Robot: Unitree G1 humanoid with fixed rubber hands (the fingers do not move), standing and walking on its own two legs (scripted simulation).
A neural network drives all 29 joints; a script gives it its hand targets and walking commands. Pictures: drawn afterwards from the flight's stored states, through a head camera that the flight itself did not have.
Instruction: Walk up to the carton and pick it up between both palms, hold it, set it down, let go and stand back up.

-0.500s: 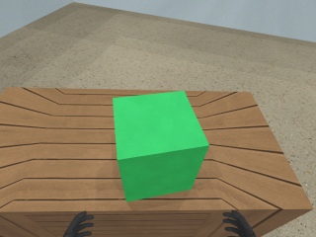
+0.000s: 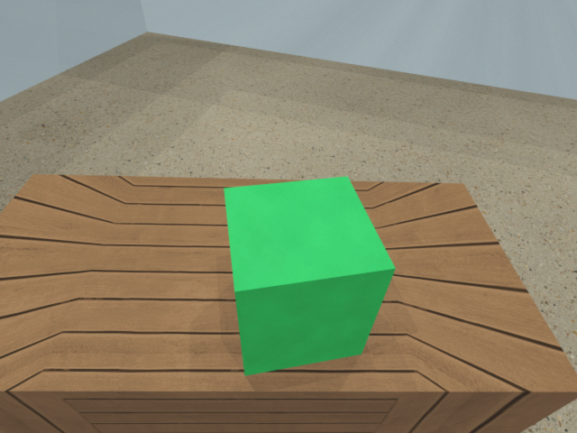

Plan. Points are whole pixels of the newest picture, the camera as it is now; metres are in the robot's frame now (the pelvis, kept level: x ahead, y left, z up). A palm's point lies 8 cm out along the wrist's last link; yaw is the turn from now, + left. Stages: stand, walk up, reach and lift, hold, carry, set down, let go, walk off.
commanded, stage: stand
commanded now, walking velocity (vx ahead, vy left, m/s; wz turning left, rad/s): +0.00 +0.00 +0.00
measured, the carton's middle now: (296, 275) +0.39 -0.01 -0.01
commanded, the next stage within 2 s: none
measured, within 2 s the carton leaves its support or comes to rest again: neither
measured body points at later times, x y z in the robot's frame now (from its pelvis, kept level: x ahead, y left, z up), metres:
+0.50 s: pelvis -0.02 +0.02 +0.00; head -0.02 +0.03 +0.45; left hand +0.02 +0.32 -0.14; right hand +0.05 -0.28 -0.13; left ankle +0.01 +0.13 -0.74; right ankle -0.03 -0.14 -0.74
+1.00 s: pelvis -0.01 +0.01 +0.00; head -0.01 +0.02 +0.45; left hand +0.05 +0.31 -0.14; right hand +0.06 -0.29 -0.12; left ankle +0.01 +0.13 -0.74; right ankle -0.03 -0.14 -0.74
